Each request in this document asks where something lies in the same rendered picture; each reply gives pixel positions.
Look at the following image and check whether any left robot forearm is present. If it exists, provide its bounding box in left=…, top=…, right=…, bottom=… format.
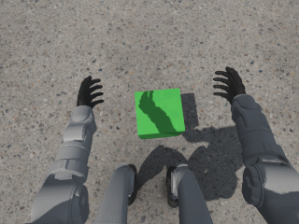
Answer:
left=31, top=105, right=97, bottom=221

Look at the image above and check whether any robot left upper arm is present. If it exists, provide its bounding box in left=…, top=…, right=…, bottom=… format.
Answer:
left=24, top=182, right=90, bottom=224

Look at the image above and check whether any robot right upper arm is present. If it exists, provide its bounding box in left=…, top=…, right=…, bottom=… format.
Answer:
left=241, top=163, right=299, bottom=224

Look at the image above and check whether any carton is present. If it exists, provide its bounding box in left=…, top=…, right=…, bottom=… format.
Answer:
left=135, top=88, right=185, bottom=140

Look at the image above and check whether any right robot forearm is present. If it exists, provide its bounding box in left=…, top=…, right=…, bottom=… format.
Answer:
left=231, top=93, right=299, bottom=176

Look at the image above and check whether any robot right thigh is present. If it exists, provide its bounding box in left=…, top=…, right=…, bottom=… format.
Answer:
left=171, top=169, right=214, bottom=224

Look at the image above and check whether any left robot shin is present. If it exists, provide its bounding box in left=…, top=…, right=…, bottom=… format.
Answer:
left=112, top=162, right=132, bottom=197

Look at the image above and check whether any right robot hand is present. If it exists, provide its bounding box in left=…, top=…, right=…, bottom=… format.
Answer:
left=213, top=66, right=246, bottom=105

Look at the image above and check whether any left robot hand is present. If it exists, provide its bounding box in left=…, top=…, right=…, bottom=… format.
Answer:
left=77, top=76, right=104, bottom=109

